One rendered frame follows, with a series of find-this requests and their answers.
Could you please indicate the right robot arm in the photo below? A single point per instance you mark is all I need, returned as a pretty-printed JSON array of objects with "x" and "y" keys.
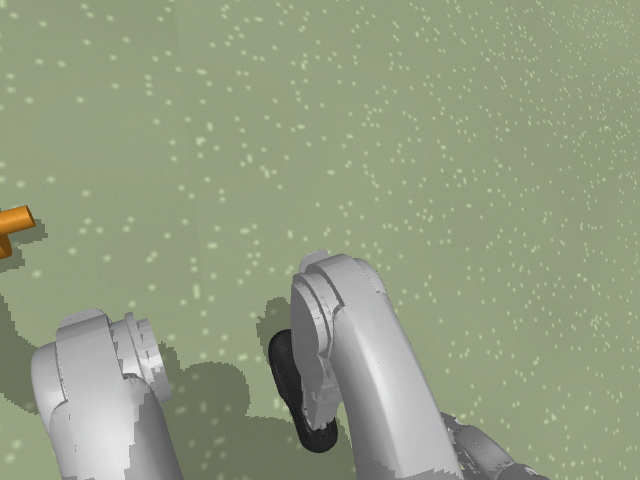
[{"x": 520, "y": 472}]

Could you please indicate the bottle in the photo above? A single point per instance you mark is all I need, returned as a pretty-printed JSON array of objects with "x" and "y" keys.
[{"x": 13, "y": 220}]

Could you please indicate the right robot foot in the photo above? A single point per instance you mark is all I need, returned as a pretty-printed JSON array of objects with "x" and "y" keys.
[{"x": 288, "y": 382}]

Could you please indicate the right robot hand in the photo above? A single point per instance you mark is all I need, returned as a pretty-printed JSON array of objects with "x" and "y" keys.
[{"x": 481, "y": 456}]

